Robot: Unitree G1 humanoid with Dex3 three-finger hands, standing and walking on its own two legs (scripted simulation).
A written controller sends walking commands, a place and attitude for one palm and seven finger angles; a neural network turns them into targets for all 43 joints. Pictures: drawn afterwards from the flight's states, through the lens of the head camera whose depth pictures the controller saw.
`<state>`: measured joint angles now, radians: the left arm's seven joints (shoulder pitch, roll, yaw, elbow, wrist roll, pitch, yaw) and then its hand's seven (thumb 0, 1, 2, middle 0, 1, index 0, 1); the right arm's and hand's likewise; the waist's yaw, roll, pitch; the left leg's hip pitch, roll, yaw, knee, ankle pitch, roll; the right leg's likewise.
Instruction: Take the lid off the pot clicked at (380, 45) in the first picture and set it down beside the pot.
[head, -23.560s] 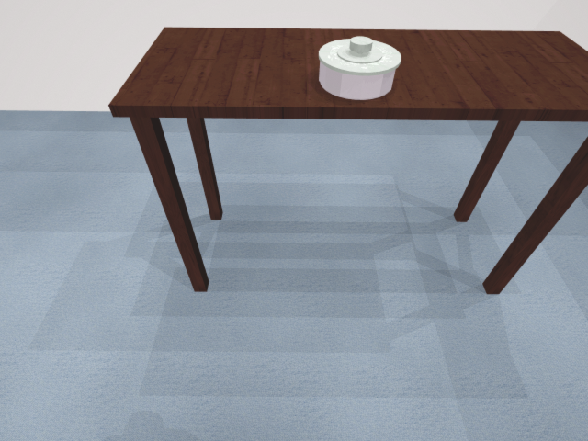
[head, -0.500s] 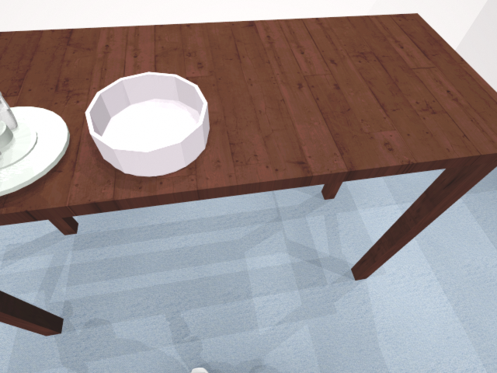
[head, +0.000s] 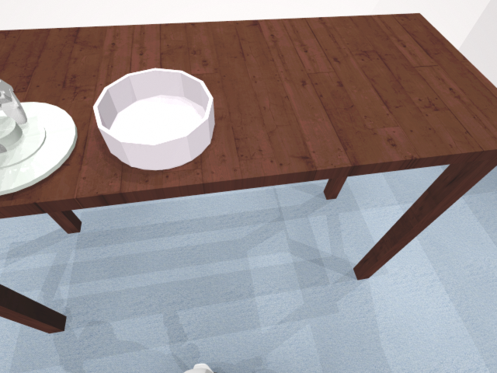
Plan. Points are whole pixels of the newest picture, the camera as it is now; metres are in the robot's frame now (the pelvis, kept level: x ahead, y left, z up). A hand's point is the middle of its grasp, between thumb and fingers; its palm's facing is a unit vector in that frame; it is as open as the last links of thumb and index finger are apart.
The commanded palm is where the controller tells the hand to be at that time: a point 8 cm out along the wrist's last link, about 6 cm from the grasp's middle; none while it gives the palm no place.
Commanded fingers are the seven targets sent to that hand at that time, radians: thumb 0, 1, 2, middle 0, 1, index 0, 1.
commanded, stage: open the fingers wide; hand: left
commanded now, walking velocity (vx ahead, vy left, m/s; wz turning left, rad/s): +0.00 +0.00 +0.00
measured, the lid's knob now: (0, 132) +0.46 +0.38 +0.12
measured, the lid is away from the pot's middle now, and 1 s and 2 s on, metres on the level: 0.24 0.24 0.24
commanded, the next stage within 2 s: raise the empty hand in 0.66 s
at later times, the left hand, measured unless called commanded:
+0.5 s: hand out of the picture +0.43 +0.38 +0.16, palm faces -0.33 -0.15 -0.93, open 10.6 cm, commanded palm +0.44 +0.37 +0.21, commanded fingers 0.00 -0.13 0.89 -0.47 -0.62 -0.47 -0.62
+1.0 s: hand out of the picture +0.43 +0.38 +0.18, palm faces -0.30 -0.13 -0.95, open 11.0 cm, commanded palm +0.44 +0.38 +0.24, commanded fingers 0.00 -0.14 0.91 -0.49 -0.59 -0.49 -0.59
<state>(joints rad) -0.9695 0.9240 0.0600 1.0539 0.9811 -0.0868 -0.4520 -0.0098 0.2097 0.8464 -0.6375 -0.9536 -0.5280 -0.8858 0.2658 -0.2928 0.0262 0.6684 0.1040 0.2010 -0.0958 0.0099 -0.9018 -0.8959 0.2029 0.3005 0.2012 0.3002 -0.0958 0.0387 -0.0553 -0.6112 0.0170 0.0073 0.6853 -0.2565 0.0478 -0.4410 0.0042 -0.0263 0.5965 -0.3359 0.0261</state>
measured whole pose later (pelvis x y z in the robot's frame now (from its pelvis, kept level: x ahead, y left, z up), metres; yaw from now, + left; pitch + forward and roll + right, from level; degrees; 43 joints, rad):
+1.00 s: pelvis +0.00 +0.01 +0.00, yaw +0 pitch +10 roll -3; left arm -1.03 0.93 0.01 1.02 0.97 -0.06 -0.46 0.00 -0.13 0.91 -0.51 -0.60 -0.50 -0.59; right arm 0.28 -0.30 0.02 0.67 0.11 0.20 -0.09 0.01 -0.90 -0.90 0.20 0.30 0.20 0.30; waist -0.08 0.03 -0.06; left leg -0.59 0.00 0.01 0.66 -0.24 0.07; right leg -0.41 -0.01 -0.03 0.57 -0.32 0.02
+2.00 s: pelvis +0.01 +0.00 +0.01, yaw +1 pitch +8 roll -2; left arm -1.28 1.00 -0.08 1.07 1.02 0.08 -0.54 0.00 -0.14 0.91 -0.51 -0.59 -0.50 -0.59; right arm 0.27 -0.30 0.04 0.68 0.11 0.19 -0.06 0.01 -0.90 -0.90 0.20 0.30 0.20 0.30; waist -0.08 0.04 -0.04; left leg -0.48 -0.01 0.00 0.56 -0.21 0.05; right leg -0.32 -0.01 -0.03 0.48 -0.30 0.02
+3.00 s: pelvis +0.02 -0.03 +0.02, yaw -1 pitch -1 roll -1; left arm -0.56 0.63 0.46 0.32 -0.03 -0.07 0.07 -0.01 -0.03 0.91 -0.47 -0.56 -0.47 -0.56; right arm 0.21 -0.27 0.06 0.63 0.05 0.00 -0.07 0.01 -0.90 -0.90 0.20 0.30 0.20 0.30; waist 0.00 0.03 0.03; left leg -0.22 0.04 0.03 0.43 -0.19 0.00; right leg -0.07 0.03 0.01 0.36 -0.26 -0.01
